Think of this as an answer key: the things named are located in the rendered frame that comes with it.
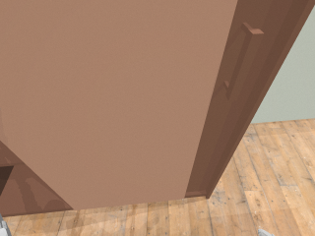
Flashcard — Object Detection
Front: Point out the robot left upper arm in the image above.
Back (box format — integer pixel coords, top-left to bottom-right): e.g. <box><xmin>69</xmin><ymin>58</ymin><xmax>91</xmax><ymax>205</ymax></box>
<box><xmin>0</xmin><ymin>213</ymin><xmax>12</xmax><ymax>236</ymax></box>

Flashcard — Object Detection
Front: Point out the wardrobe door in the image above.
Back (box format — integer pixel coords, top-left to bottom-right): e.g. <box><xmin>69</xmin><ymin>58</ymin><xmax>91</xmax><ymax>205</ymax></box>
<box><xmin>0</xmin><ymin>0</ymin><xmax>238</xmax><ymax>210</ymax></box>
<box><xmin>186</xmin><ymin>0</ymin><xmax>293</xmax><ymax>193</ymax></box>

